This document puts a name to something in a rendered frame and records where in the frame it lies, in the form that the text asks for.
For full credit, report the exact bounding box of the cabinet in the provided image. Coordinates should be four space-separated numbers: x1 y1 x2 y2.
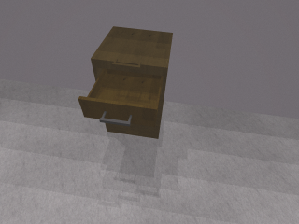
91 26 173 139

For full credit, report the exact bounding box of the drawer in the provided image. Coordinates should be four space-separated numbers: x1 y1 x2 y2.
78 68 164 127

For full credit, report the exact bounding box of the handle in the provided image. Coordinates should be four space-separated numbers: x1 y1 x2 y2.
99 111 132 127
112 63 141 70

